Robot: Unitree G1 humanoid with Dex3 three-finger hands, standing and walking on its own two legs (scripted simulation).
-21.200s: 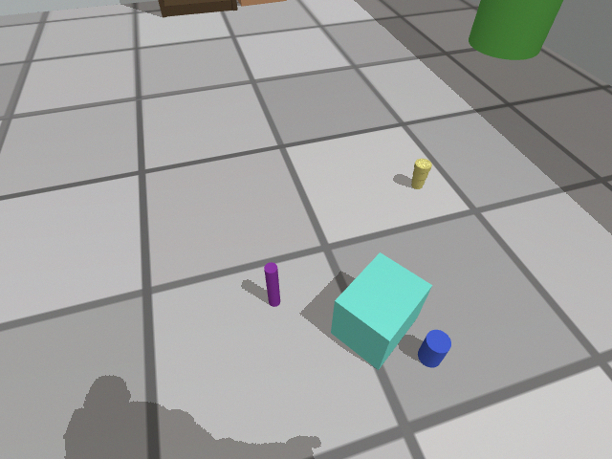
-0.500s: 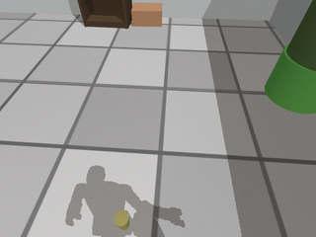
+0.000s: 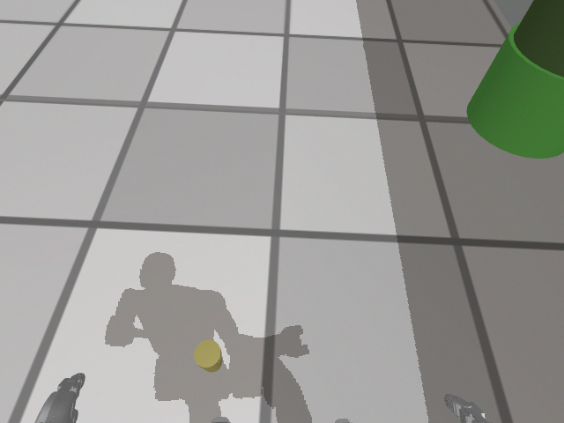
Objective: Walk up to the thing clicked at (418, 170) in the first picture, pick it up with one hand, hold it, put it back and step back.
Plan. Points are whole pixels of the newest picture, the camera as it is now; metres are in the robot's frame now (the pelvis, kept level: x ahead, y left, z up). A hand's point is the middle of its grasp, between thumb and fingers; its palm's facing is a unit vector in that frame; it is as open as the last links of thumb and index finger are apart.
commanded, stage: go down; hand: left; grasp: from the side
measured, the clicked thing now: (210, 358) +0.36 +0.20 -0.67
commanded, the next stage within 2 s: none
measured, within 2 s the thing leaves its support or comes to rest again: neither
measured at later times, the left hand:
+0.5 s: hand out of the picture +0.14 +0.28 -0.17, palm faces +0.08 -0.94 -0.32, open 17.4 cm
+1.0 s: hand (106, 386) +0.23 +0.32 -0.27, palm faces +0.10 -0.97 -0.23, open 17.3 cm
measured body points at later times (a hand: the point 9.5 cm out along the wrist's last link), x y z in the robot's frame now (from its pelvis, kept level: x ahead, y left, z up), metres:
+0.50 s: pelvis +0.00 +0.01 -0.06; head +0.08 +0.03 +0.39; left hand +0.14 +0.33 -0.15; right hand +0.18 -0.24 -0.13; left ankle +0.01 +0.13 -0.71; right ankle +0.00 -0.13 -0.71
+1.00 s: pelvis -0.05 +0.00 -0.18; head +0.11 +0.04 +0.23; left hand +0.22 +0.38 -0.25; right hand +0.13 -0.26 -0.28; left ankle +0.01 +0.13 -0.71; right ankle +0.00 -0.13 -0.71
